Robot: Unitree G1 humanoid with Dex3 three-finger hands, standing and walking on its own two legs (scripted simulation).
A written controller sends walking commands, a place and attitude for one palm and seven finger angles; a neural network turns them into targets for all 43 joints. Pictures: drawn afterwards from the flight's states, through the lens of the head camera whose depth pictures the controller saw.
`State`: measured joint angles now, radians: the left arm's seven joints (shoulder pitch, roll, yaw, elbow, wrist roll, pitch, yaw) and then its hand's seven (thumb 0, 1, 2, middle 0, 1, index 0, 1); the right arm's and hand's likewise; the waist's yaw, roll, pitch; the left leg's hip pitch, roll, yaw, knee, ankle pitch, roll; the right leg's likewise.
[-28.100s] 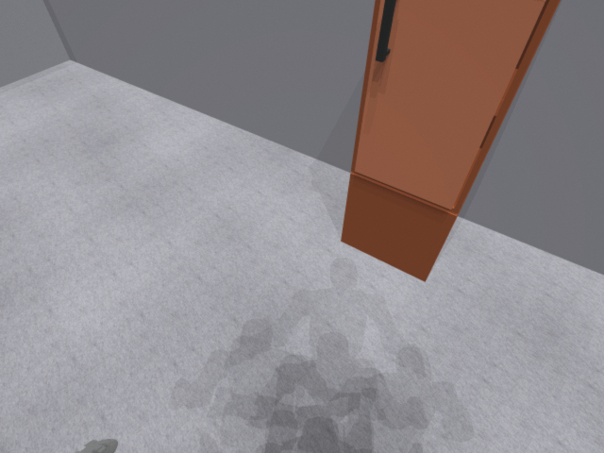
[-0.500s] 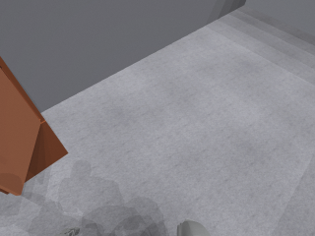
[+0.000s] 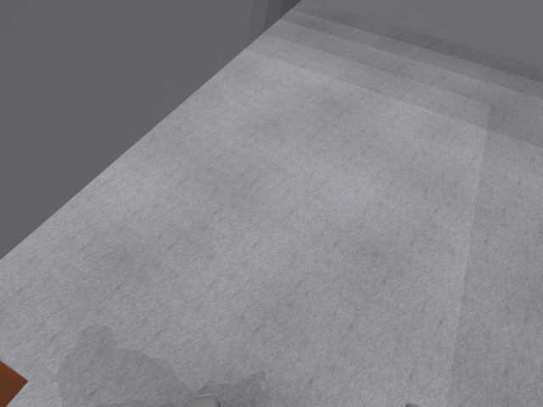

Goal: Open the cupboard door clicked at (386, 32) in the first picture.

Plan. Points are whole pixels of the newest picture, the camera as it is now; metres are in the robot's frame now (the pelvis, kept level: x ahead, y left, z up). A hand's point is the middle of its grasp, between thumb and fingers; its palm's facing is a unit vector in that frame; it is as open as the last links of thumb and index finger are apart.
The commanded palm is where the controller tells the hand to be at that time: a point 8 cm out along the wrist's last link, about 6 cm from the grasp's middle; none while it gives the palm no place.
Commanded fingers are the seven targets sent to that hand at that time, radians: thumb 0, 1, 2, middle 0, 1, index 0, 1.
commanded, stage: walk to a spot facing it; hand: left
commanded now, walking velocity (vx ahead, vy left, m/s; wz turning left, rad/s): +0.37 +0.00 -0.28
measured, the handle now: out of the picture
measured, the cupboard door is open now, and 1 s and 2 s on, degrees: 53 53 53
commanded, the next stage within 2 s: turn to face it in 0.92 s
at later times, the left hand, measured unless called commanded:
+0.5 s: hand (208, 302) +0.31 +0.13 -0.16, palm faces -0.09 -0.98 -0.19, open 7.3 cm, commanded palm none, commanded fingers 0.00 0.90 0.90 -0.20 -0.30 -0.20 -0.30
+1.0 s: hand (246, 191) +0.59 +0.08 -0.15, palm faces -0.20 -0.96 -0.21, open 7.4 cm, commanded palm none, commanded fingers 0.00 0.90 0.90 -0.20 -0.30 -0.20 -0.30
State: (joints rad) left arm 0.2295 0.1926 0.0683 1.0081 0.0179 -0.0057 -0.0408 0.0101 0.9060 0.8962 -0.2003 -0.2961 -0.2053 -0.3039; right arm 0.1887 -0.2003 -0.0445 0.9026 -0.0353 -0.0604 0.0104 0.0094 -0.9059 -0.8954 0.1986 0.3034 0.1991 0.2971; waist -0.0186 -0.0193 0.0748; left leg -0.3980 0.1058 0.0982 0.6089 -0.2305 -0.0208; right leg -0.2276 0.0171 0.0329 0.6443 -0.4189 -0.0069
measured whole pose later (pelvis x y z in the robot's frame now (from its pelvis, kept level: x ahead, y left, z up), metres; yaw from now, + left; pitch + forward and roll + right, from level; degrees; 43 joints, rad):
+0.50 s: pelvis +0.23 -0.05 +0.01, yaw -6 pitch +1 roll +0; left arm 0.19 0.19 0.07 1.04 0.02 -0.05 0.00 0.01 0.92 0.90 -0.20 -0.30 -0.20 -0.30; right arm 0.30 -0.17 -0.06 1.07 -0.03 0.00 0.01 0.01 -0.91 -0.90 0.20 0.30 0.20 0.30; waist -0.04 0.00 0.07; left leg -0.45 0.14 0.09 0.95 -0.38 -0.06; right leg -0.21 0.01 -0.11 0.46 -0.26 -0.05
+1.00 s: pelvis +0.46 -0.10 +0.00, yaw -14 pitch +0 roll +2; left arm 0.17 0.21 0.08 1.00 0.03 -0.03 -0.05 0.01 0.91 0.90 -0.20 -0.30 -0.20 -0.30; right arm 0.35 -0.20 -0.06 1.07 -0.04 -0.02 0.00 0.00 -0.93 -0.90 0.20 0.30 0.20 0.30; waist -0.01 -0.01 0.04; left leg -0.13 0.12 0.20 0.56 -0.39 -0.05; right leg -0.38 -0.08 -0.09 0.57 -0.24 -0.03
